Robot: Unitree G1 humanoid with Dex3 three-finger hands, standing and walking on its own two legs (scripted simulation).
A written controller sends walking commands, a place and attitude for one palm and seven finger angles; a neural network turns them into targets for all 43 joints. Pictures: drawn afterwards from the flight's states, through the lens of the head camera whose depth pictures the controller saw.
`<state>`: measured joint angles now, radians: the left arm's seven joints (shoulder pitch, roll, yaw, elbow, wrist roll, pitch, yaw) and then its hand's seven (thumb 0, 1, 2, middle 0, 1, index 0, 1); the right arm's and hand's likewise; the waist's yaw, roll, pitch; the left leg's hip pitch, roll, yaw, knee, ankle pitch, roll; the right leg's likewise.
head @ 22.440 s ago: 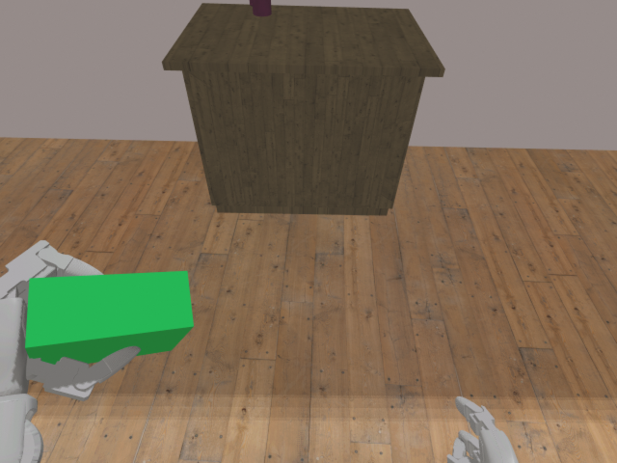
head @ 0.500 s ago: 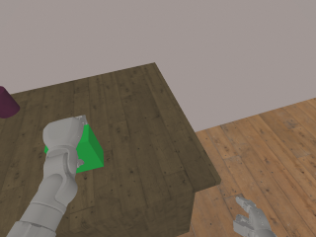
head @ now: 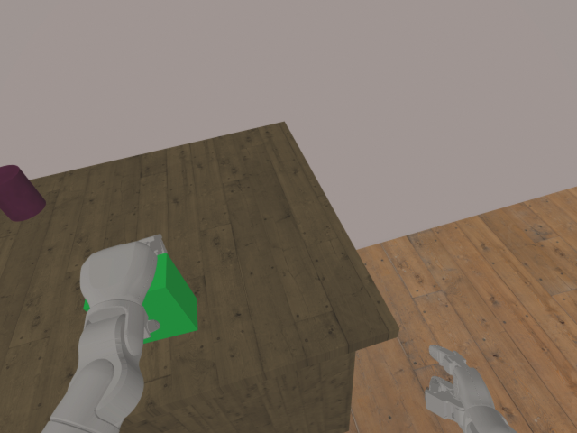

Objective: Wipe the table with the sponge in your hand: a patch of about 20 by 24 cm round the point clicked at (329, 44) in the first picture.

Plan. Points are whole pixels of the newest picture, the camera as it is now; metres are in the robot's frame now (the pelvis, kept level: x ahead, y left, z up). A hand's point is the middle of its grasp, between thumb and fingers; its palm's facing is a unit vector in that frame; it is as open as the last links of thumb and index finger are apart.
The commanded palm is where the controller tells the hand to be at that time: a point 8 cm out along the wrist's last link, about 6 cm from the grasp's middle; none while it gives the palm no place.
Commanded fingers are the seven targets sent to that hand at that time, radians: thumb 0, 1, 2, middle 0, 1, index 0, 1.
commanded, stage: wipe back along the middle lane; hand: left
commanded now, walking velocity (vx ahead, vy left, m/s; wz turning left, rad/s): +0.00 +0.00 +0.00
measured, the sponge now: (153, 310) +0.27 +0.25 +0.03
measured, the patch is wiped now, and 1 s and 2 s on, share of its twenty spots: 0.75 0.80 0.90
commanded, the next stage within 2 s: slide across to the third lane in 0.08 s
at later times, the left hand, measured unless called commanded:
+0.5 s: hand (151, 308) +0.25 +0.22 +0.09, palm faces +0.05 -0.05 -1.00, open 9.9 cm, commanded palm +0.22 +0.19 +0.13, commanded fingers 0.00 0.10 1.30 -1.20 -1.60 -1.20 -1.60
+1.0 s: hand (190, 294) +0.27 +0.17 +0.09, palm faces +0.07 -0.06 -1.00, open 9.9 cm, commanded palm +0.24 +0.16 +0.12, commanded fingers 0.00 0.10 1.30 -1.20 -1.60 -1.20 -1.60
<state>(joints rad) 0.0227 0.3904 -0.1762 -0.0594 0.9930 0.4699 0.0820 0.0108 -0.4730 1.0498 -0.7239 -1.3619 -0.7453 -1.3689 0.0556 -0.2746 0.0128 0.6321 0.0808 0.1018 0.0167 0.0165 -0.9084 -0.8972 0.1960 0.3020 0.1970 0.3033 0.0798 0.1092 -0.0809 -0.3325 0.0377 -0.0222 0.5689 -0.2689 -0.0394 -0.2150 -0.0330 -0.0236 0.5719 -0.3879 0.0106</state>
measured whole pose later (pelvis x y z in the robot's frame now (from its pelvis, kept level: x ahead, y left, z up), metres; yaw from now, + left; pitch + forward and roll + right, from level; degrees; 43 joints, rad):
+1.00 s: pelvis -0.03 -0.01 +0.00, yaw +0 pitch -2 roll +1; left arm -0.18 0.27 -0.37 0.12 1.00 0.54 0.10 0.00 -0.48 1.05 -0.73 -1.36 -0.75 -1.36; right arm 0.00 -0.25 0.02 0.71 0.08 0.09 0.04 0.02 -0.91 -0.90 0.20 0.30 0.20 0.30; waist 0.10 0.11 -0.08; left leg -0.30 0.05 -0.04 0.55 -0.22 -0.05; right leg -0.21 -0.02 -0.03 0.61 -0.37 -0.01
